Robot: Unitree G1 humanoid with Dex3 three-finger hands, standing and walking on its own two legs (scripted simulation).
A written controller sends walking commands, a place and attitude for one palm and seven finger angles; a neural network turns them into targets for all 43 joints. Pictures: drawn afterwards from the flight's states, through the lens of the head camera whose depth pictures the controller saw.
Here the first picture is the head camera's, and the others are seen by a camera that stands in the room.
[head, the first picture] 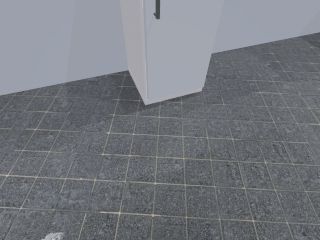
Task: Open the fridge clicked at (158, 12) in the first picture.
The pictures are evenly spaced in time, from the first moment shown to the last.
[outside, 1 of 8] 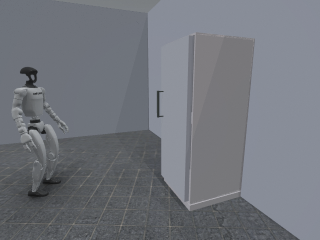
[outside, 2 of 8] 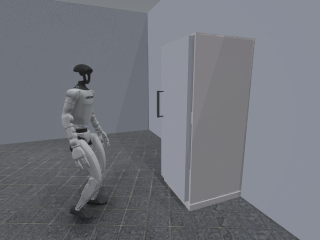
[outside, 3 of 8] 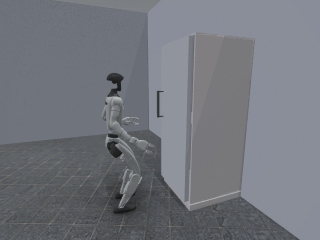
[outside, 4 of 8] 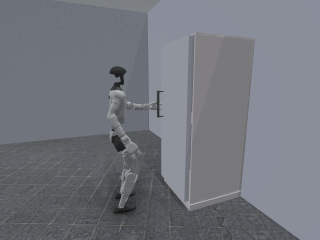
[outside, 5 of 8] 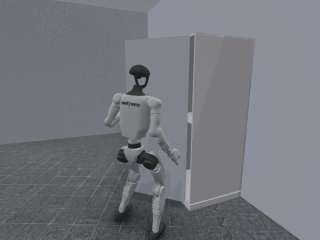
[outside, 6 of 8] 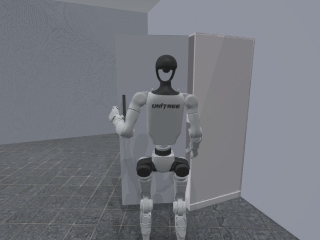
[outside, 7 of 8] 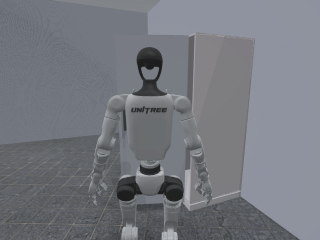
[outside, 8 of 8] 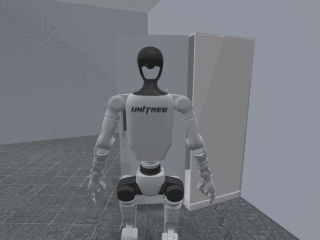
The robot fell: no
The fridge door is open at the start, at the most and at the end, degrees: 0 77 72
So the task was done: yes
